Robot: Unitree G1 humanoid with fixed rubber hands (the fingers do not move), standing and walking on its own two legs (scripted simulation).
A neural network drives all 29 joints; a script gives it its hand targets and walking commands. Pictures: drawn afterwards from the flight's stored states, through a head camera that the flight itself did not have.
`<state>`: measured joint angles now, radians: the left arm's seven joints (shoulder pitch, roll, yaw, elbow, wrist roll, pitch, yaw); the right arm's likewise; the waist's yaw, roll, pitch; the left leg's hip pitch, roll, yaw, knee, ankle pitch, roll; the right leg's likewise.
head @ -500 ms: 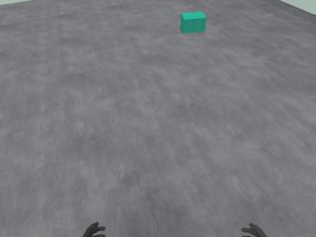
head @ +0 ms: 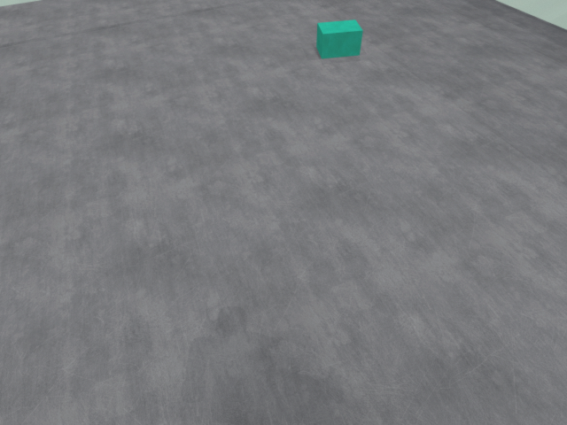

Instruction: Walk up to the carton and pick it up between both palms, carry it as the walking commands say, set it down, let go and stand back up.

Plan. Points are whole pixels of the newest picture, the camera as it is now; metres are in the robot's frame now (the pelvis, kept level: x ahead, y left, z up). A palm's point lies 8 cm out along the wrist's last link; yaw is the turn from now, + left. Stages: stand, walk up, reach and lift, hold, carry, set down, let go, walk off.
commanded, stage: walk up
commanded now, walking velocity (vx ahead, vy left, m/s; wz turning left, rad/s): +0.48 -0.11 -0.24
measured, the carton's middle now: (338, 39) +2.78 -0.34 -0.68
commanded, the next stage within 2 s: none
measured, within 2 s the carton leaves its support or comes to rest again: neither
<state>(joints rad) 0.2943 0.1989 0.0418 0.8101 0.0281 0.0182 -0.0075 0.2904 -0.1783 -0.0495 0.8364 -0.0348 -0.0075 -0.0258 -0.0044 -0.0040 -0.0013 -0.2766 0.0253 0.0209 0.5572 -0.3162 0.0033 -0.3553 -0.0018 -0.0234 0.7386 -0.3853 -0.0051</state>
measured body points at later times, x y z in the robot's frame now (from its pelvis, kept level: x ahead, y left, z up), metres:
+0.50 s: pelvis +0.15 -0.05 +0.01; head +0.17 -0.07 +0.46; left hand +0.05 +0.18 -0.11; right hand +0.30 -0.27 -0.13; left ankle +0.31 +0.11 -0.67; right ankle +0.02 -0.16 -0.73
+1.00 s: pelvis +0.39 -0.05 +0.02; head +0.41 -0.02 +0.47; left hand +0.53 +0.18 -0.13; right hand +0.30 -0.28 -0.11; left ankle +0.35 +0.09 -0.73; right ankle +0.50 -0.23 -0.67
